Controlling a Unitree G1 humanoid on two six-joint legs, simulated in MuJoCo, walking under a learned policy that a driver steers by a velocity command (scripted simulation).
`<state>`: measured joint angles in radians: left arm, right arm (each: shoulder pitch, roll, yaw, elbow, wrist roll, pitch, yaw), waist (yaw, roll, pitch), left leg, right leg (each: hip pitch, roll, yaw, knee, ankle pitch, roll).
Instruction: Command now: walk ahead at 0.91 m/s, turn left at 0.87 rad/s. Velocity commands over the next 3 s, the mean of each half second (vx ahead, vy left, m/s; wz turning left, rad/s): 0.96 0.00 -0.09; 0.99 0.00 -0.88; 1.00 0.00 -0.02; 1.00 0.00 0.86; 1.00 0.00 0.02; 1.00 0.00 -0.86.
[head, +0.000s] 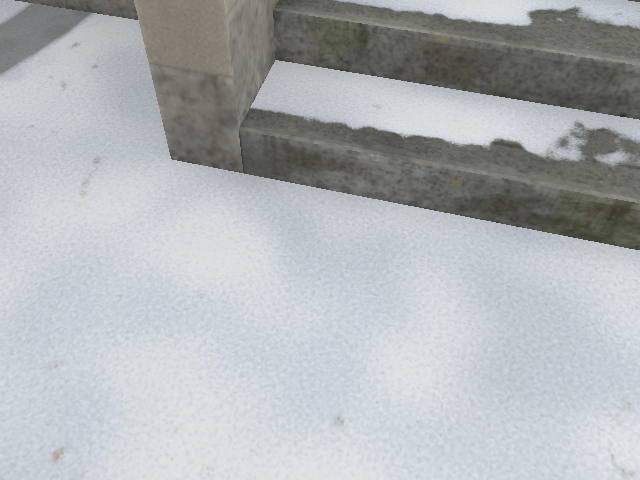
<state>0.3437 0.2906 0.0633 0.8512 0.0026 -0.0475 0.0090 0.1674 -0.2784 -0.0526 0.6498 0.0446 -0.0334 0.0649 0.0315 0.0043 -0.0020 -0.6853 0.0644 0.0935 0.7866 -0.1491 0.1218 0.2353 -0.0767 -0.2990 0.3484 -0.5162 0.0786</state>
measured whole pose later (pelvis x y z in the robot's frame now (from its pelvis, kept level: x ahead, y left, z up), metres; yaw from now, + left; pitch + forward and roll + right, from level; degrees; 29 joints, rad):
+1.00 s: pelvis +0.91 +0.05 +0.03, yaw -33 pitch +1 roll +3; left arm 0.29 0.31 0.06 0.71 -0.03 -0.05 0.01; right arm 0.19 -0.28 -0.06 0.62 -0.02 -0.12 -0.01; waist 0.00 -0.03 0.02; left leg -0.34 -0.04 -0.04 0.55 -0.22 -0.03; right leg -0.43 0.04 0.11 1.40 -0.37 -0.07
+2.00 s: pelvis +1.53 -0.32 +0.25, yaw -1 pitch +3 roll -4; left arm -0.05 0.08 -0.13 0.37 0.02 -0.13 0.02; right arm 0.53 -0.20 -0.01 0.88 -0.02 -0.05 0.00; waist 0.01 0.05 -0.05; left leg -0.16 -0.12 -0.34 0.84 -0.07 0.15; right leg -0.78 -0.02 -0.06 1.15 -0.46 0.00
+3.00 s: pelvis +2.33 -0.34 +0.49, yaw -29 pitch -1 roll +1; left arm 0.55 0.20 0.06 0.81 -0.01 -0.06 -0.06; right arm -0.03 -0.15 0.01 0.57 0.01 -0.15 0.00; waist 0.10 0.00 0.02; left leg -0.59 0.02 -0.18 1.41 -0.33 0.02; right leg -0.32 0.19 0.01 0.69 -0.35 -0.20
